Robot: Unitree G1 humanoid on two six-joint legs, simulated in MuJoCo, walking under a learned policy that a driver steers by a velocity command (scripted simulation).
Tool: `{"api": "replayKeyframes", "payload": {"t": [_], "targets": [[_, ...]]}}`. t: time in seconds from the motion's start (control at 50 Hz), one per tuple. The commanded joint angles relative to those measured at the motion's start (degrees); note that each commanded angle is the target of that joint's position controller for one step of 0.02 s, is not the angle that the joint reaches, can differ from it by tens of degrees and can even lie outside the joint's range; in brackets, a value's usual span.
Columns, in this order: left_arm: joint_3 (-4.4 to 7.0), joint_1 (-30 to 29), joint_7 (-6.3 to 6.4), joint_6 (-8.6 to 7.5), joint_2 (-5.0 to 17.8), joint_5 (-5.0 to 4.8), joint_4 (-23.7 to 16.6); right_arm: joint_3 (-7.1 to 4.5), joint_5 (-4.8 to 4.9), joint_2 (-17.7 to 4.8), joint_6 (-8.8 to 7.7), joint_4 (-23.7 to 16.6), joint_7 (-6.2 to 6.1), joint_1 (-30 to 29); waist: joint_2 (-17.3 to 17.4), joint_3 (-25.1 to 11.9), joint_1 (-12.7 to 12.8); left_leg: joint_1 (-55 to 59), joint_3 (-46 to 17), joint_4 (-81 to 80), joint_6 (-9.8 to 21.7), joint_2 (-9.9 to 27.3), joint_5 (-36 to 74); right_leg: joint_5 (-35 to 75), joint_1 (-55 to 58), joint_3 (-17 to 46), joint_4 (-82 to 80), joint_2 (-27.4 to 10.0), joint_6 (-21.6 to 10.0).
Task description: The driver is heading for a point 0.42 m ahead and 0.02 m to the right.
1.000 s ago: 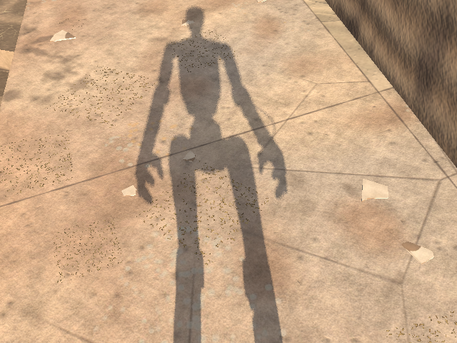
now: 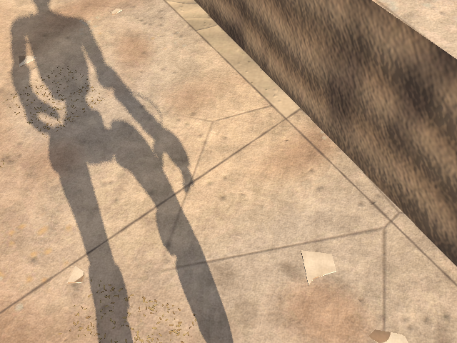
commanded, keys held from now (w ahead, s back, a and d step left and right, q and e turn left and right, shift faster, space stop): w+e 0.26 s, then w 0.06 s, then no key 0.68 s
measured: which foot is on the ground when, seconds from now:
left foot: up 0.00-0.40, down 0.42-1.00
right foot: down 0.00-0.44, up 0.46-0.76, down 0.78-1.00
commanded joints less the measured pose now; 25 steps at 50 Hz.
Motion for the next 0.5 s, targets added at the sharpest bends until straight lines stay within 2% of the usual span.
{"api": "replayKeyframes", "payload": {"t": [0.02, 0.04, 0.06, 0.08, 0.12, 0.16, 0.2, 0.24, 0.28, 0.32, 0.38, 0.4, 0.42, 0.44, 0.46, 0.48, 0.5], "targets": [[3.04, 16.9, 0.92, -0.84, 10.2, 0.76, -0.3, -0.80, 2.44, -7.7, -5.52, -9.3, 1.62, -6.3, -5.5, -15.9, 7.6, -39.7, -12.3, 24.4, 3.0, -1.0, 1.0, -2.1, 45.9, 38.5, -20.4, -18.7, -14.3], [2.64, 12.7, 0.88, -1.18, 8.9, 0.56, -1.1, -0.73, 1.62, -6.9, -5.82, -9.0, 1.23, -6.5, 0.8, -11.1, 4.5, -36.9, -12.0, 18.3, 3.1, 1.6, 5.0, 4.0, 36.7, 31.5, -20.8, -15.9, -12.3], [2.01, 9.3, 0.97, -1.34, 7.0, 0.67, -2.1, -1.39, 0.54, -7.6, -5.27, -8.3, 0.87, -6.1, 1.3, -8.5, 2.5, -33.0, -11.7, 13.2, 2.6, 3.3, 7.1, 9.5, 30.0, 26.6, -21.7, -13.9, -10.9], [1.64, 7.8, 1.17, -1.36, 6.4, 1.23, -3.0, -1.62, 0.18, -7.6, -4.36, -8.3, 0.97, -5.0, 0.2, -7.7, 0.8, -29.4, -12.0, 11.3, 2.0, 4.1, 8.4, 12.0, 25.4, 24.9, -23.0, -12.7, -10.7], [1.92, 8.1, 1.79, -1.51, 7.9, 0.64, -3.1, -1.55, -0.79, -6.2, -2.96, -9.0, 0.93, -4.5, 0.2, -6.6, -0.3, -27.5, -11.0, 6.1, -0.4, 3.9, 10.0, 15.9, 20.5, 22.6, -24.6, -11.6, -11.2], [2.40, 9.8, 2.77, -1.47, 9.7, 0.43, -2.9, -1.21, -1.25, -5.1, -2.32, -10.6, 0.62, -8.2, -0.4, -4.9, 0.3, -28.5, -10.0, -1.4, -2.5, 3.0, 15.3, 16.5, 17.7, 19.8, -25.5, -10.2, -10.8], [2.59, 11.4, 3.45, -1.11, 10.3, 0.26, -2.7, -0.78, -1.14, -4.3, -2.35, -12.1, 0.58, -12.9, -1.8, -3.8, 2.0, -27.5, -9.7, -11.2, -3.4, 1.3, 23.2, 13.1, 16.1, 17.6, -25.2, -8.0, -8.9], [2.71, 12.7, 3.59, -0.70, 10.8, 0.27, -2.4, -0.42, -0.95, -3.8, -2.68, -13.3, 0.86, -16.7, -3.4, -3.5, 3.7, -24.2, -9.3, -19.6, -3.3, -0.7, 30.2, 8.2, 14.5, 16.8, -24.5, -6.4, -6.8], [2.66, 14.4, 3.50, -0.56, 10.7, 0.21, -1.6, -0.38, -0.27, -4.2, -3.00, -14.3, 1.26, -19.0, -4.6, -3.4, 4.8, -21.9, -9.2, -23.5, -3.0, -1.7, 33.8, 4.9, 14.9, 18.0, -24.0, -7.2, -5.7], [2.36, 16.1, 3.62, -0.54, 9.7, 0.21, -0.6, -0.42, -0.26, -5.1, -3.53, -14.9, 1.89, -20.5, -5.0, -3.3, 5.5, -21.8, -10.1, -26.4, -1.9, -1.5, 33.9, 3.5, 18.8, 20.0, -21.7, -9.1, -5.2], [2.14, 16.5, 4.35, 0.36, 9.1, 0.87, 0.3, -1.21, -1.37, -7.2, -4.55, -14.5, 2.45, -18.2, -7.0, -3.7, 4.0, -20.1, -9.5, -29.6, 1.1, -2.6, 29.2, 16.4, 25.6, 22.1, -13.9, -10.4, -3.0], [1.91, 15.5, 4.51, 0.67, 8.7, 1.00, 0.0, -1.62, -1.81, -7.9, -4.99, -13.4, 2.42, -14.5, -7.3, -5.6, 2.0, -15.5, -8.2, -31.9, 2.5, -3.5, 30.9, 23.4, 26.7, 21.4, -9.4, -8.9, -1.7], [1.39, 14.8, 4.51, 0.76, 7.6, 1.22, -0.8, -2.11, -2.68, -9.4, -5.47, -12.4, 2.32, -9.8, -6.4, -9.6, -0.4, -6.7, -8.6, -31.9, 4.3, -1.4, 39.9, 26.0, 25.0, 19.7, -2.1, -5.8, 0.5], [0.39, 16.2, 4.58, 0.66, 5.4, 2.12, -2.2, -2.67, -3.92, -12.8, -5.64, -11.9, 2.22, -3.0, 0.7, -18.3, -2.1, 10.2, -17.6, -26.1, 8.6, 8.5, 60.3, 11.4, 15.3, 17.0, 12.7, -1.5, 3.5], [-0.68, 27.3, 4.14, 0.15, 2.3, 0.68, -0.6, -3.17, -3.19, -13.8, -4.37, -9.5, 2.62, 1.6, 17.7, -27.0, 0.4, 27.0, -37.4, -26.8, 20.0, 21.1, 67.2, -29.5, -0.2, 13.4, 32.2, 5.8, 7.3], [0.09, 28.7, 4.06, 0.39, 7.6, 0.02, 1.3, -2.61, -0.69, -10.6, -3.63, -9.7, 3.20, 2.4, 12.0, -27.0, -0.7, 25.2, -42.4, -29.9, 19.9, 21.4, 53.0, -30.1, -4.3, 17.3, 38.9, 3.4, 8.1], [0.75, 22.0, 4.18, 1.01, 10.0, -0.34, 0.7, -1.90, -0.20, -8.2, -3.13, -10.8, 3.04, -1.4, 6.8, -18.7, -1.8, 18.2, -35.2, -31.5, 17.5, 18.9, 46.5, -26.2, -7.5, 15.8, 40.6, 1.5, 8.6]]}}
